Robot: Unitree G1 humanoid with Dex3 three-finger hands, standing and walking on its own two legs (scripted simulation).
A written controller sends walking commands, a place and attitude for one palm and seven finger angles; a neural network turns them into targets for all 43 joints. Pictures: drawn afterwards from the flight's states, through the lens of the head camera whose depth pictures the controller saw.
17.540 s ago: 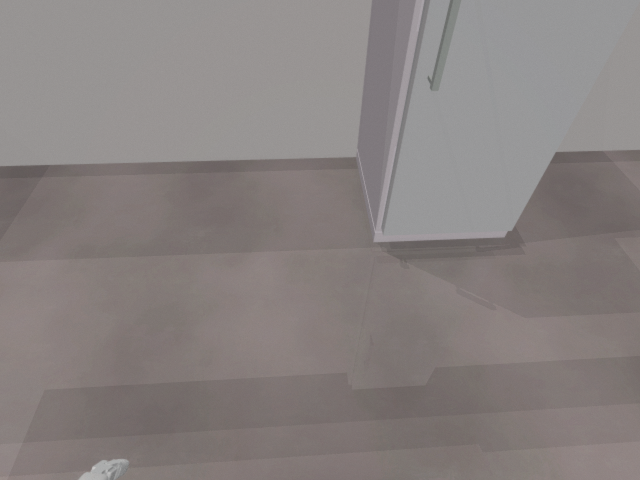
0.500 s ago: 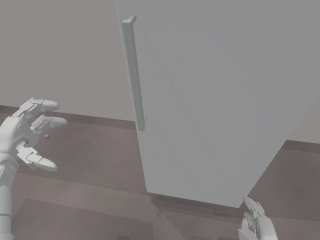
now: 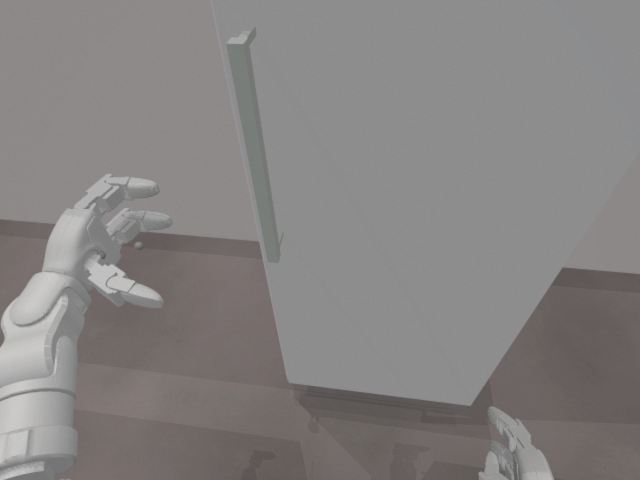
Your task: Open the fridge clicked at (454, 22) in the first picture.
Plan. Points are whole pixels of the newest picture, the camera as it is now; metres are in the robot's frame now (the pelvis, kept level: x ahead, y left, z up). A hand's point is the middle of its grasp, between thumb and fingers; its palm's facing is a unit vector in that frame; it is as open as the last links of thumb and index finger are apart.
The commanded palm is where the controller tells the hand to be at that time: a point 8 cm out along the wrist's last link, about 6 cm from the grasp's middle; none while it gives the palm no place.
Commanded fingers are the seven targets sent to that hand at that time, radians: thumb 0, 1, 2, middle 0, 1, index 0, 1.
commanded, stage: move the hooked fingers beside the handle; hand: left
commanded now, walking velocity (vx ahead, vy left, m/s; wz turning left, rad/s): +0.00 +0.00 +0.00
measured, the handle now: (263, 166) +0.50 +0.12 +0.15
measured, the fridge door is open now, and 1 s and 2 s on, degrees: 0 0 0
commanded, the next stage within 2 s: feel for the door with the fingertips in 1.82 s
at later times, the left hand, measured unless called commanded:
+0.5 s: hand (175, 224) +0.37 +0.21 +0.15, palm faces -0.04 -1.00 -0.03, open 14.0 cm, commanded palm +0.35 +0.25 +0.15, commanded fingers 0.00 -0.50 0.30 -0.30 -1.20 -0.30 -1.20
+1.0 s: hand (211, 193) +0.44 +0.18 +0.15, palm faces -0.06 -1.00 -0.01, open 14.0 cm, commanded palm +0.41 +0.23 +0.15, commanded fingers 0.00 -0.50 0.30 -0.30 -1.20 -0.30 -1.20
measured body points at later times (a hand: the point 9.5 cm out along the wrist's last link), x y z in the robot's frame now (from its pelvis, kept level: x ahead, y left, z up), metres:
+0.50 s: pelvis +0.00 +0.00 +0.00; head +0.00 -0.02 +0.45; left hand +0.37 +0.26 +0.16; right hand +0.15 -0.25 -0.09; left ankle -0.01 +0.11 -0.74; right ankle +0.01 -0.11 -0.74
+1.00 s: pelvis +0.00 +0.00 +0.00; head +0.03 -0.01 +0.45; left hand +0.43 +0.23 +0.15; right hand +0.07 -0.27 -0.12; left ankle -0.01 +0.11 -0.74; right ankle +0.01 -0.11 -0.74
